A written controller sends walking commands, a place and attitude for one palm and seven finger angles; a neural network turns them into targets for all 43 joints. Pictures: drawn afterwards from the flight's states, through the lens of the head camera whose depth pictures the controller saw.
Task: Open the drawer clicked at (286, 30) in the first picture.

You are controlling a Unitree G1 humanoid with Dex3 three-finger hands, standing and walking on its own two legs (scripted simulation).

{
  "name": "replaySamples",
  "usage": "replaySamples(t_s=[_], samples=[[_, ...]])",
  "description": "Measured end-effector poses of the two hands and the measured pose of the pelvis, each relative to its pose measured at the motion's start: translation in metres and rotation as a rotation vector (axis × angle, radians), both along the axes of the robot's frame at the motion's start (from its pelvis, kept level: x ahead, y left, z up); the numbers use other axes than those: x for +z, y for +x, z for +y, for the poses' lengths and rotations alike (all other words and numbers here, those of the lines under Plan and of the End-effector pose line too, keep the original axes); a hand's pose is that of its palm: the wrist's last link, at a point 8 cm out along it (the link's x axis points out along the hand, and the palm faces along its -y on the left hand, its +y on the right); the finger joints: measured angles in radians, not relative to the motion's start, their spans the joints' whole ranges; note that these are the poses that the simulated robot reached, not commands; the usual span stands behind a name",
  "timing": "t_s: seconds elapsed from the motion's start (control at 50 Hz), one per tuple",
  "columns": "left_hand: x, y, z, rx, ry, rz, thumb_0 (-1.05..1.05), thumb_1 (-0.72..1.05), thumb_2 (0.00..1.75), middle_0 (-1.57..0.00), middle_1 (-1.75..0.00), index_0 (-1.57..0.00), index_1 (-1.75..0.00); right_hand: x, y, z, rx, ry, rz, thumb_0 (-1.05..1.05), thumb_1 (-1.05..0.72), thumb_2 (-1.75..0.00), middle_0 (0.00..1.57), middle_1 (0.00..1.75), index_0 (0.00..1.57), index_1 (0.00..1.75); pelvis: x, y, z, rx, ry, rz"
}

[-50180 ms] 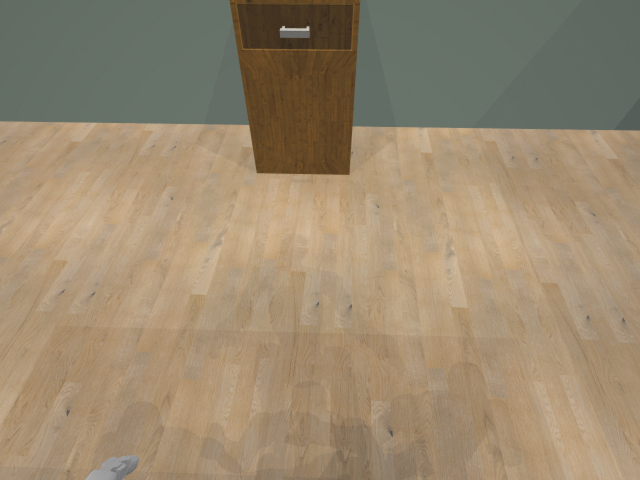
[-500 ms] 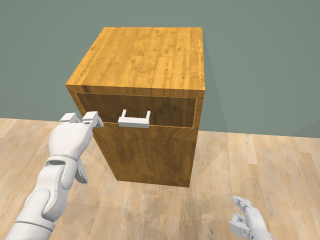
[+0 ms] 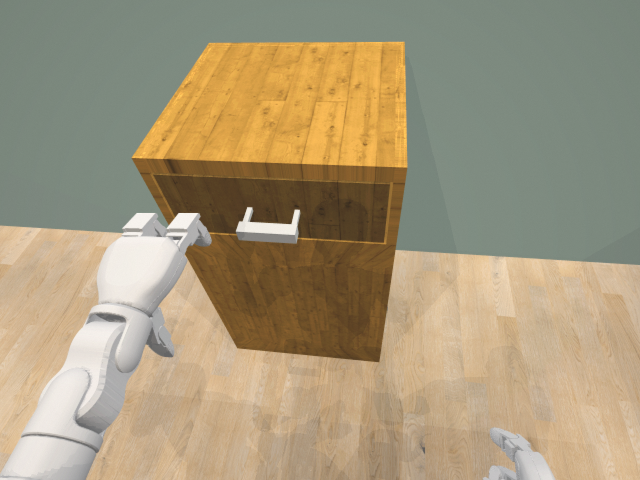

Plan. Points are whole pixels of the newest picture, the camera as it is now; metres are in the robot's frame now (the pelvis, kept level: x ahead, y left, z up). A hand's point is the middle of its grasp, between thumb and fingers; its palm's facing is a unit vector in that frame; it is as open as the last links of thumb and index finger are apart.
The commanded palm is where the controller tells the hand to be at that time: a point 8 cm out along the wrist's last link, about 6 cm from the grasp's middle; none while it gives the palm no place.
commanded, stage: move the hooked fingers above the handle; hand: left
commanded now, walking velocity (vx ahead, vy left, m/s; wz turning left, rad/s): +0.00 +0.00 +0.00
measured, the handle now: (270, 223) +0.54 +0.18 -0.06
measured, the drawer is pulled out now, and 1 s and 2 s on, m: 0.00 0.00 0.00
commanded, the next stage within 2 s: none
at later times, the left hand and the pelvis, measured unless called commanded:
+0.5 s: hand (199, 267) +0.35 +0.22 +0.06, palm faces +0.02 -0.04 -1.00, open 13.9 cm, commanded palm +0.33 +0.22 +0.11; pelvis +0.00 -0.02 +0.00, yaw +0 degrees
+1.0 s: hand (224, 246) +0.42 +0.21 +0.02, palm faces -0.06 -0.02 -1.00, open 13.9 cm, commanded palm +0.40 +0.20 +0.08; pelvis +0.01 -0.01 -0.01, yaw +0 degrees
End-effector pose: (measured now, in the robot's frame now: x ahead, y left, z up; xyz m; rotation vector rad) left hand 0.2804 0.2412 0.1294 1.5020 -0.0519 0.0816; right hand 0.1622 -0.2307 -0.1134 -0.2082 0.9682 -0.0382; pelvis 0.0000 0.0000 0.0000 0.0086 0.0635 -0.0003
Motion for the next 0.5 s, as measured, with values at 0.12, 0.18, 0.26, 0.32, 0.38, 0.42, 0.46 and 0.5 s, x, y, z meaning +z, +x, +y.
replaySamples(t_s=[0.12, 0.18, 0.26, 0.32, 0.38, 0.42, 0.46, 0.5], samples=[[0.001, 0.003, -0.002, 0.07, -0.006, 0.038, 0.0, -0.5, 0.3, -0.31, -1.2, -0.31, -1.2, 0.003, 0.008, 0.0, -0.01, 0.033, -0.045, 0.01, -0.9, -0.9, 0.2, 0.3, 0.2, 0.3, 0.001, -0.001, -0.005, -0.004, 0.005, -0.009], [-0.009, 0.007, -0.008, 0.064, -0.009, 0.1, 0.0, -0.5, 0.3, -0.31, -1.2, -0.31, -1.2, 0.005, 0.011, 0.0, -0.002, 0.031, -0.065, 0.01, -0.9, -0.9, 0.2, 0.3, 0.2, 0.3, 0.001, -0.002, -0.008, -0.001, 0.006, -0.013], [-0.02, 0.014, -0.018, 0.011, -0.003, 0.14, 0.0, -0.5, 0.3, -0.31, -1.2, -0.32, -1.2, 0.008, 0.013, -0.005, 0.004, 0.01, -0.075, 0.01, -0.9, -0.9, 0.2, 0.3, 0.2, 0.3, 0.0, -0.003, -0.013, 0.001, 0.008, -0.008], [-0.02, 0.02, -0.026, -0.037, -0.002, 0.113, 0.0, -0.5, 0.3, -0.32, -1.2, -0.32, -1.2, 0.007, 0.011, -0.01, -0.004, -0.005, -0.073, 0.01, -0.9, -0.9, 0.2, 0.3, 0.2, 0.3, -0.001, -0.003, -0.015, 0.002, 0.007, 0.001], [-0.016, 0.028, -0.028, -0.051, 0.003, 0.071, 0.0, -0.49, 0.3, -0.32, -1.2, -0.32, -1.2, 0.004, 0.006, -0.015, -0.02, -0.01, -0.056, 0.01, -0.9, -0.9, 0.2, 0.3, 0.2, 0.3, -0.002, -0.002, -0.016, 0.002, 0.006, 0.013], [-0.015, 0.034, -0.026, -0.037, 0.007, 0.051, 0.0, -0.5, 0.3, -0.32, -1.2, -0.32, -1.2, 0.001, 0.002, -0.018, -0.032, -0.01, -0.04, 0.01, -0.9, -0.9, 0.2, 0.3, 0.2, 0.3, -0.002, -0.001, -0.016, 0.001, 0.007, 0.023], [-0.016, 0.041, -0.023, -0.01, 0.016, 0.049, 0.0, -0.5, 0.3, -0.32, -1.2, -0.32, -1.2, -0.003, -0.003, -0.021, -0.045, -0.008, -0.021, 0.01, -0.9, -0.9, 0.2, 0.3, 0.2, 0.3, -0.003, 0.0, -0.016, -0.001, 0.007, 0.032], [-0.02, 0.048, -0.021, 0.018, 0.024, 0.063, 0.0, -0.49, 0.3, -0.32, -1.2, -0.32, -1.2, -0.006, -0.008, -0.023, -0.056, -0.006, -0.002, 0.01, -0.9, -0.9, 0.2, 0.3, 0.2, 0.3, -0.003, 0.001, -0.016, -0.002, 0.008, 0.041]])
